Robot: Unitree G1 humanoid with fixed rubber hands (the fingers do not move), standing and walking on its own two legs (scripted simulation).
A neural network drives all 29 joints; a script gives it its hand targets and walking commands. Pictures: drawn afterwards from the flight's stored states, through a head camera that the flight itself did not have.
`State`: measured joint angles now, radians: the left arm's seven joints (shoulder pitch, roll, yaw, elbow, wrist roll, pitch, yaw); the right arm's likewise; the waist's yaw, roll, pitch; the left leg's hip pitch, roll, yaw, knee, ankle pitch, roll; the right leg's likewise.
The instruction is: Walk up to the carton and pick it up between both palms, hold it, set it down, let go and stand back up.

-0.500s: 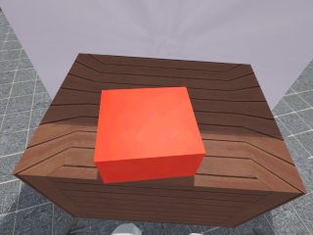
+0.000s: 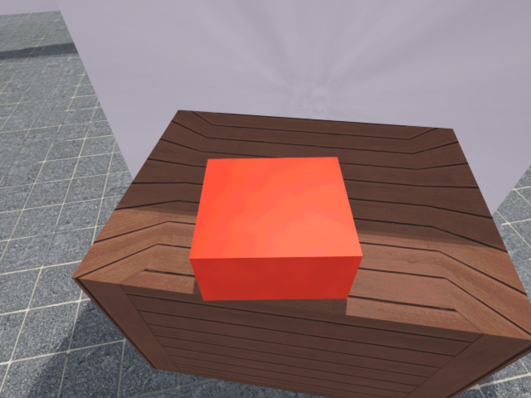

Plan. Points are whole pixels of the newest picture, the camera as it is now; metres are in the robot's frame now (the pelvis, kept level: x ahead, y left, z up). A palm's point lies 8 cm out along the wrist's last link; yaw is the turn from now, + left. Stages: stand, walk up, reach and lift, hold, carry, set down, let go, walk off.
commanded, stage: walk up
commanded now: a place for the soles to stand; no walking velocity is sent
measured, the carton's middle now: (273, 225) +0.46 -0.01 -0.05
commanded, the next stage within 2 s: reach and lift in 1.74 s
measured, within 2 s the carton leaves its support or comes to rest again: neither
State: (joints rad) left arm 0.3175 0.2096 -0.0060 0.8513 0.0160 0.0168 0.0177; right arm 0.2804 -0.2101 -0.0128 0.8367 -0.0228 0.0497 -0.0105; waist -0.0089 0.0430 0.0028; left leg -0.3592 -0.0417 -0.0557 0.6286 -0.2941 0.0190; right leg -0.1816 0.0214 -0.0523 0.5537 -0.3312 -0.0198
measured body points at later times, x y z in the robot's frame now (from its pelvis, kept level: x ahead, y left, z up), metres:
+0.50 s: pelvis +0.03 +0.00 +0.01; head +0.04 +0.01 +0.46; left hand +0.07 +0.25 -0.14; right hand +0.06 -0.25 -0.14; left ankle +0.07 +0.10 -0.73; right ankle -0.02 -0.11 -0.73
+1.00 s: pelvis +0.03 -0.01 +0.01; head +0.03 +0.00 +0.46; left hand +0.04 +0.25 -0.14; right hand +0.09 -0.26 -0.14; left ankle +0.07 +0.10 -0.73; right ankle -0.02 -0.11 -0.73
